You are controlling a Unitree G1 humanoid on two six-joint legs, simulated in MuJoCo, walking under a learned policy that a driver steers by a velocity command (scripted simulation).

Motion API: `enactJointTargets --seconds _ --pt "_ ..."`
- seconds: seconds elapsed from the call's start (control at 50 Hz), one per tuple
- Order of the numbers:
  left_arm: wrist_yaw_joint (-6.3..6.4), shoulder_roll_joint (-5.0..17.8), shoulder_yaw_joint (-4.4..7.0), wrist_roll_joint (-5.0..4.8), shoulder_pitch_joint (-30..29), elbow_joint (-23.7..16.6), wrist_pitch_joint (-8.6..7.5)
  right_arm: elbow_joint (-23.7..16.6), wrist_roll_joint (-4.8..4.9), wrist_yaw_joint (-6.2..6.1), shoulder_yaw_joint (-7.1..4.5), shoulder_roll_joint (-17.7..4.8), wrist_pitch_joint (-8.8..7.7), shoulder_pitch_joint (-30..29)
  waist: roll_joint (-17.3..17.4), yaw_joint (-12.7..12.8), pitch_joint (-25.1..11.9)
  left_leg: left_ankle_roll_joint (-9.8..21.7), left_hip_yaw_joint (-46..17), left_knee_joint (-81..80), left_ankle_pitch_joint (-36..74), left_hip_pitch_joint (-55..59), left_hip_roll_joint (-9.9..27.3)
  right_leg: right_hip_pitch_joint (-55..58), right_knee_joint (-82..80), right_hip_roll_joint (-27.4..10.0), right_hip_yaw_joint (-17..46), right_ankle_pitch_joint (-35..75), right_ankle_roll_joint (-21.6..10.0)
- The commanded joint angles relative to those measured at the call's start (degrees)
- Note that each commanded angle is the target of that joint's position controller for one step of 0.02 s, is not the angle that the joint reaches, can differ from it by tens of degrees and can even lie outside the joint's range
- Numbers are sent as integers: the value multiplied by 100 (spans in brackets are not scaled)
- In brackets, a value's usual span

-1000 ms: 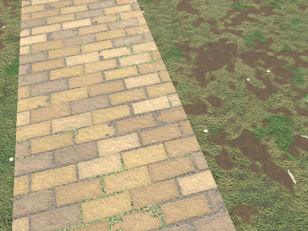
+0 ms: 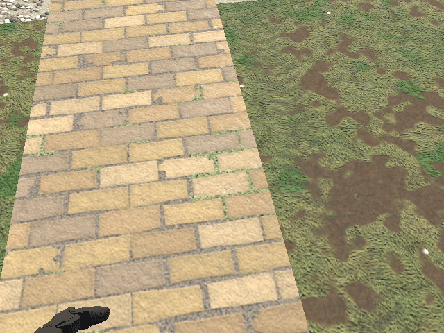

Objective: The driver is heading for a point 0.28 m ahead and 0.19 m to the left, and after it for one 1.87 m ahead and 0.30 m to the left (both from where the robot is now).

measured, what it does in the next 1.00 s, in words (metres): walks ahead, turning left: left foot, then right foot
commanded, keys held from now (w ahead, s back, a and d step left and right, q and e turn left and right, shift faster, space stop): w+q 0.30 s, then q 0.14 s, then no key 0.56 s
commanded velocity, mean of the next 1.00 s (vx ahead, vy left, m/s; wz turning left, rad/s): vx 0.26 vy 0.00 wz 0.36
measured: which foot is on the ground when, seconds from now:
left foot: up 0.00-0.46, down 0.48-1.00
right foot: down 0.00-0.48, up 0.50-0.88, down 0.90-1.00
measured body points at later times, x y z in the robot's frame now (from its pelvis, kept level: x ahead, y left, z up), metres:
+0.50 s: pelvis +0.24 +0.05 -0.01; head +0.27 +0.07 +0.44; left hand +0.18 +0.33 -0.14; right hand +0.51 -0.14 -0.09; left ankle +0.33 +0.16 -0.73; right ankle +0.12 -0.12 -0.70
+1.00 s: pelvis +0.33 +0.06 +0.01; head +0.34 +0.06 +0.46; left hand +0.32 +0.35 -0.11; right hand +0.55 -0.12 -0.11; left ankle +0.33 +0.16 -0.72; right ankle +0.39 -0.07 -0.72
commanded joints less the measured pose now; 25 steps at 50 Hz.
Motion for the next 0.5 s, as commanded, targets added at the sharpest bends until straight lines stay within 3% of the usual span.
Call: enactJointTargets --seconds 0.02,0.04,0.06,0.08,0.1,0.14,0.2,0.3,0.34,0.4,0.44,0.46,0.48,0.5 --pt "51 1355 392 65 2296 204 26 -637 115 19 31 -318 -211 306 -1627 971 -2224 93 -226 3916 -719 -3814 26 4987 -1015 -2486 4201 -1692 -1367" --pt "58 912 265 37 1878 100 28 -713 178 14 -92 -772 -209 -160 -1052 990 -1344 144 -243 4153 -286 -4116 299 4230 -1104 -2245 3264 -1808 -1072" --pt "59 745 202 45 1511 53 47 -757 155 -2 -113 -765 -180 -444 -648 869 -844 140 -86 4055 213 -3965 563 3416 -1223 -1993 2447 -1398 -878" --pt "48 596 158 66 1233 68 64 -798 92 -9 -136 -688 -147 -601 -529 740 -475 128 -49 3784 547 -3763 713 2743 -1416 -1768 1902 -964 -797" --pt "49 520 129 108 1088 91 59 -816 74 7 -167 -581 -83 -575 -664 581 -283 132 -68 3559 780 -3498 872 2298 -1602 -1601 1437 -694 -732" --pt "57 567 164 105 1054 163 33 -902 91 47 -146 -330 37 -580 -666 477 -136 108 26 3348 1006 -3286 969 1908 -1893 -1527 906 -316 -792" --pt "112 771 244 104 1155 262 -2 -1128 42 66 -148 -295 133 -894 -412 450 11 27 -15 2828 1580 -3611 1007 1931 -2085 -1590 349 268 -910" --pt "185 989 307 73 1331 316 73 -1425 16 246 -72 -240 84 -1722 -294 684 217 17 357 1313 2794 -3476 894 2140 -2159 -1437 -619 600 -753" --pt "225 1067 321 42 1377 317 153 -1605 -31 321 -39 -215 78 -2120 -237 781 396 36 635 786 2874 -3335 766 2245 -1926 -1419 -949 1329 -676" --pt "271 1275 374 -76 1480 341 310 -1828 -57 421 -91 -359 111 -2226 -442 716 234 165 928 413 2408 -2963 504 2688 -1246 -1538 -1157 2664 -508" --pt "309 1427 423 -178 1334 265 397 -1784 -56 449 -224 -637 128 -1672 -601 360 -149 382 1155 205 1963 -2211 126 2847 -264 -1514 -1217 3887 -350" --pt "310 1381 403 -207 1276 246 431 -1596 -64 427 -355 -863 114 -958 -450 -28 -509 554 1183 -308 2424 -1242 -109 2650 700 -1325 -1298 3789 -186" --pt "283 1217 342 -91 1523 261 407 -1466 -93 300 -509 -1267 132 -394 62 -264 -894 787 643 -603 4022 94 134 1746 2096 -1010 -1380 2405 180" --pt "201 439 111 322 1904 73 343 -1510 -151 155 -540 -1827 169 -473 1684 350 -1360 1437 -1270 95 7282 1736 1625 -250 4145 -214 -1254 -3361 524"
